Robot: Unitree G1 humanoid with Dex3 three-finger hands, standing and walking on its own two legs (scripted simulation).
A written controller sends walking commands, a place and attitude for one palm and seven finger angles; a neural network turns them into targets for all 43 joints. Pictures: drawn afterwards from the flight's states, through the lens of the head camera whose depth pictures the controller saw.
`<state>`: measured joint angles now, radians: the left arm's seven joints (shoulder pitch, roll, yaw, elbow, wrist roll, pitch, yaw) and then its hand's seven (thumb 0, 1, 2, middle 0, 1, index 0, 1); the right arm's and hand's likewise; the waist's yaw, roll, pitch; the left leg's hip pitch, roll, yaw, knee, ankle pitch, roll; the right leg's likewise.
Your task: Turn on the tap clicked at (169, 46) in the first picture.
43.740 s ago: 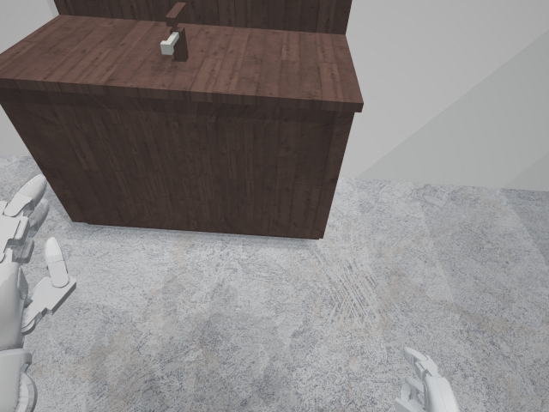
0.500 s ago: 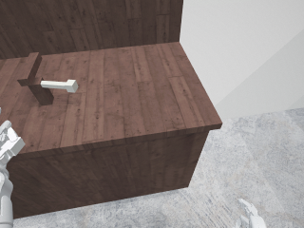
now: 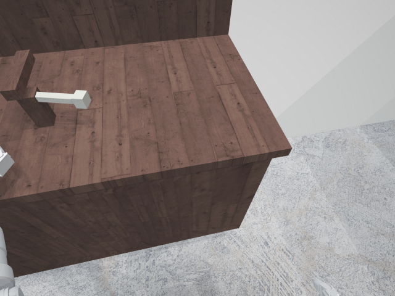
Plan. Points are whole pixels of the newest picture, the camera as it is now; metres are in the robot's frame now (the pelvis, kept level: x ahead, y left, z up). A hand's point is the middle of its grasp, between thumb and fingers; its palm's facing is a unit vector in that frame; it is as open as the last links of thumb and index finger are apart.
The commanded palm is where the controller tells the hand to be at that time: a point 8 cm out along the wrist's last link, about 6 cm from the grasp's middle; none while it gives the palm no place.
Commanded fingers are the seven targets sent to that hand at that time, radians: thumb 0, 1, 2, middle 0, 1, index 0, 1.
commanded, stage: reach beside the lever's end, fingers flat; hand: left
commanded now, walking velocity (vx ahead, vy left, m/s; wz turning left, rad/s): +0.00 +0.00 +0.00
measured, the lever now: (81, 99) +0.48 +0.29 +0.11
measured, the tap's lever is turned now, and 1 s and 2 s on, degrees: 74 74 74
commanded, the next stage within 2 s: push the lever round in 0.84 s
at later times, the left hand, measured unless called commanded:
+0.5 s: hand (8, 155) +0.34 +0.39 +0.08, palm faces +0.52 -0.85 -0.07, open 7.8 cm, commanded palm +0.30 +0.42 +0.10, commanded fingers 0.00 0.90 0.90 -0.15 -0.15 -0.15 -0.15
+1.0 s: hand (10, 153) +0.34 +0.38 +0.09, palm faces +0.54 -0.84 -0.07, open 7.8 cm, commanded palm +0.29 +0.41 +0.10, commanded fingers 0.00 0.90 0.90 -0.15 -0.15 -0.15 -0.15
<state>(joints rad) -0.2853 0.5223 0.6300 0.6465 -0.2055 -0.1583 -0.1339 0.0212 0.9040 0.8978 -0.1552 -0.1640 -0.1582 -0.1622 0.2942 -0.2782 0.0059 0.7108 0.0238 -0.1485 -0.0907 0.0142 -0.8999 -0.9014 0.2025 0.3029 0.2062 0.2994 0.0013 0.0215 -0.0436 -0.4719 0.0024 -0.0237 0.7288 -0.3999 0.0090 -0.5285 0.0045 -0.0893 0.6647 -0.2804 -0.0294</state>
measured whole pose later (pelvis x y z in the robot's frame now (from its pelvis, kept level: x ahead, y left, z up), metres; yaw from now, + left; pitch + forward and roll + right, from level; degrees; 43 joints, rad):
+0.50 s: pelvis +0.01 +0.01 +0.00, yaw -1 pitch +11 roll -2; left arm -0.29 0.55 0.67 0.72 -0.21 -0.18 -0.18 0.02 0.90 0.90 -0.15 -0.15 -0.15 -0.15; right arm 0.34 -0.27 0.00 0.67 0.02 -0.08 -0.07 0.01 -0.90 -0.90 0.20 0.30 0.21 0.30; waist -0.02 0.01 -0.08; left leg -0.52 0.01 0.00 0.76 -0.43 0.03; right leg -0.58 0.01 -0.07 0.68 -0.29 -0.01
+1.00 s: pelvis +0.00 +0.00 +0.00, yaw -1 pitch +10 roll -2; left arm -0.34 0.56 0.67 0.74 -0.20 -0.20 -0.17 0.02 0.90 0.90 -0.15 -0.15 -0.15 -0.15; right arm 0.29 -0.27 0.02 0.67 0.03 -0.08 -0.09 0.01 -0.90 -0.90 0.20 0.30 0.21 0.30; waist 0.00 0.01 -0.07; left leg -0.52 0.02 -0.02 0.77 -0.43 0.00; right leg -0.58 0.02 -0.08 0.69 -0.29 -0.03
